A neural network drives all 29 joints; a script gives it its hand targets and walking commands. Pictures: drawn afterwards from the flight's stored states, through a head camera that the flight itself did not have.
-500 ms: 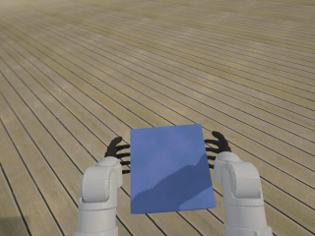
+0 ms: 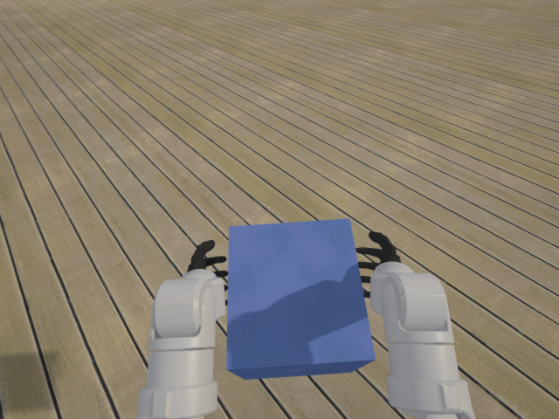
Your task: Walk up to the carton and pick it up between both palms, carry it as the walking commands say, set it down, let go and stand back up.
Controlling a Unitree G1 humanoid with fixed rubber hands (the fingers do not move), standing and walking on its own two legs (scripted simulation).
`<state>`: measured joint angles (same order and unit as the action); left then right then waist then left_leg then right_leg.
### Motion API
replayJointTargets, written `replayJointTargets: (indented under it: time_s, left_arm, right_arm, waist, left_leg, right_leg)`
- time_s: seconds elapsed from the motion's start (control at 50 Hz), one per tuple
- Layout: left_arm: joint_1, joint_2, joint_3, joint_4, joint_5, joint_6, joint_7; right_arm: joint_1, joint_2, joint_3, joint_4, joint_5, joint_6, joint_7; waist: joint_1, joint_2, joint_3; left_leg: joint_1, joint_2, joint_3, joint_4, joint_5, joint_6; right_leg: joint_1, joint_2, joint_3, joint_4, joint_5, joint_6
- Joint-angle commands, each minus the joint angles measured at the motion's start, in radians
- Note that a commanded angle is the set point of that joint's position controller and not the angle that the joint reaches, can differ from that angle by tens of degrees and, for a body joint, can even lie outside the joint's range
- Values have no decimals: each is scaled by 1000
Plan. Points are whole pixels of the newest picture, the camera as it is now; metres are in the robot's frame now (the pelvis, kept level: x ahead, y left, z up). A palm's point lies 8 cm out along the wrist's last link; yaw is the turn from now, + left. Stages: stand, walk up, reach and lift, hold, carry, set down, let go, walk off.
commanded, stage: carry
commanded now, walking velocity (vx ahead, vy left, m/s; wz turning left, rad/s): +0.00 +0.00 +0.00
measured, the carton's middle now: (294, 304) +0.32 +0.01 +0.00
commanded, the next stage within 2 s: none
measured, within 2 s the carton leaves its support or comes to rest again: neither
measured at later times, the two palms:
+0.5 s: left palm (229, 291) +0.28 +0.09 +0.09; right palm (423, 285) +0.28 -0.16 +0.10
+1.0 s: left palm (237, 275) +0.31 +0.09 +0.09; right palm (423, 268) +0.31 -0.17 +0.10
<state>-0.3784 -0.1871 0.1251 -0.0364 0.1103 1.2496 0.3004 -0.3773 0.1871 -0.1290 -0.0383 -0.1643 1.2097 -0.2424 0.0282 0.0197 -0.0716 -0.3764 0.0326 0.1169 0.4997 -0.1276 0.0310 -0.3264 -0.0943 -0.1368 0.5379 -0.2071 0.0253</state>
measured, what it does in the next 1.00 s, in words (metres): stands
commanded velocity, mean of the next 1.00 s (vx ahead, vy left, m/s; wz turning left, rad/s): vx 0.00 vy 0.00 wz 0.00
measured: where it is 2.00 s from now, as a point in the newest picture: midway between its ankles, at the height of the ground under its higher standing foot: outside the picture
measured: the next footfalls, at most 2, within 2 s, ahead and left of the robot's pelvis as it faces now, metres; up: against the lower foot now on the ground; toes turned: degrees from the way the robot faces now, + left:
right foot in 1.94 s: +0.30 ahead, -0.19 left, +0.00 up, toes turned -27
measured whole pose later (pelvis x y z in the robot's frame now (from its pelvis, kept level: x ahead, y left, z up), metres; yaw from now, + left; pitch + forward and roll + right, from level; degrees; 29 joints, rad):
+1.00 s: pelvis +0.01 -0.04 +0.00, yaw -1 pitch +2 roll +0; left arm -0.38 -0.19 0.12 -0.05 0.13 1.24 0.27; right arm -0.40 0.20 -0.14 -0.06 -0.14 1.22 -0.29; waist 0.01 0.01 -0.08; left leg -0.39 0.09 0.11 0.49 -0.13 -0.02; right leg -0.34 -0.04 -0.15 0.54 -0.23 -0.03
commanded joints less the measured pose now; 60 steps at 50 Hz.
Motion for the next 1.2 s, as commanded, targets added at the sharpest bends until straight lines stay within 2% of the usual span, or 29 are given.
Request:
replayJointTargets:
  time_s: [0.0, 0.16, 0.32, 0.46, 0.84, 1.18]
  left_arm:
    - [-527, -1023, -568, -54, -424, -28, -444]
    - [-541, -1026, -565, -51, -412, -25, -441]
    - [-552, -1037, -563, -58, -419, -30, -443]
    - [-542, -1035, -558, -61, -413, -34, -440]
    - [-536, -1030, -579, -83, -415, -35, -429]
    - [-537, -1031, -584, -89, -420, -34, -426]
  right_arm:
    - [-473, 1067, 564, -38, 446, 6, 370]
    - [-478, 1080, 556, -1, 457, 21, 387]
    - [-492, 1087, 553, -18, 460, 17, 383]
    - [-490, 1087, 555, -29, 465, 16, 382]
    - [-468, 1083, 561, -34, 470, 17, 381]
    - [-466, 1082, 561, -33, 469, 16, 377]
  waist:
    - [-22, 27, -245]
    - [-21, 28, -235]
    - [-24, -19, -255]
    - [-26, -40, -266]
    - [-24, -22, -299]
    - [-22, -17, -308]
  left_leg:
    - [67, 164, -186, -219, -327, -20]
    - [43, 150, -159, -208, -325, -24]
    - [103, 128, -126, -125, -207, -31]
    - [140, 113, -98, -76, -136, -29]
    - [163, 135, -83, -55, 22, -34]
    - [163, 143, -77, -51, 59, -34]
  right_leg:
    - [59, -42, 47, -62, -150, -7]
    - [44, -44, 57, -86, -145, -17]
    - [-15, -71, 95, -163, -172, -22]
    - [-41, -82, 98, -190, -189, -25]
    - [13, -77, 94, -135, -36, -40]
    - [38, -70, 93, -117, 3, -43]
